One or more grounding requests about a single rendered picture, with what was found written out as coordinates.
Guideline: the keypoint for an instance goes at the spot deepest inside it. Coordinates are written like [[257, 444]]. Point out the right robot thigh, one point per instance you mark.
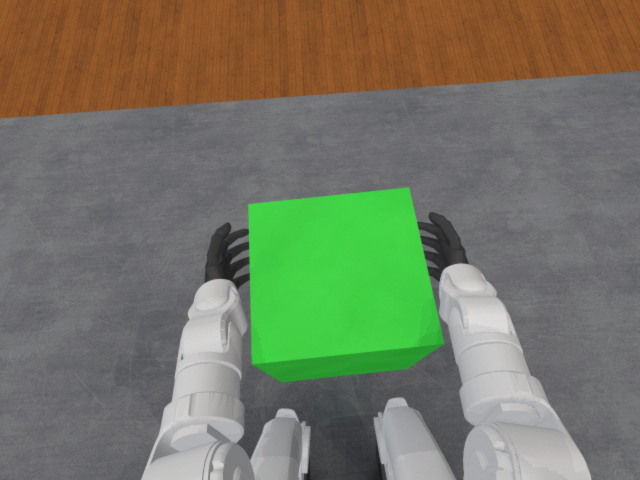
[[405, 443]]

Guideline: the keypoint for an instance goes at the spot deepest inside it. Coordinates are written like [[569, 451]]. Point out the robot right hand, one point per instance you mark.
[[447, 244]]

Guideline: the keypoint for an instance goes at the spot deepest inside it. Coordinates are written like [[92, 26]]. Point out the left robot thigh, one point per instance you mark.
[[282, 452]]

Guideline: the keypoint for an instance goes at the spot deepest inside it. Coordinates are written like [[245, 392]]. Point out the robot right upper arm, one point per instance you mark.
[[506, 451]]

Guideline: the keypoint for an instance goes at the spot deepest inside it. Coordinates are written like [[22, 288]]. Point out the robot thigh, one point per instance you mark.
[[282, 452], [405, 443]]

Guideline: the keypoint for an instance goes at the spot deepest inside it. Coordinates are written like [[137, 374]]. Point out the robot left forearm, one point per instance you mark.
[[206, 404]]

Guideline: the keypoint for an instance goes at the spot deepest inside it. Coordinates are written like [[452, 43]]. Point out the robot left upper arm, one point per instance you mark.
[[218, 460]]

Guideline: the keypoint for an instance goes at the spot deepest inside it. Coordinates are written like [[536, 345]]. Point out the robot right forearm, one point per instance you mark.
[[496, 382]]

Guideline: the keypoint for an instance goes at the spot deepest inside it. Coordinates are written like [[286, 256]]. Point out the carton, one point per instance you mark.
[[339, 286]]

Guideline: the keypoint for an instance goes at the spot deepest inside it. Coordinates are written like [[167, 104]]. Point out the robot left hand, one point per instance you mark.
[[219, 258]]

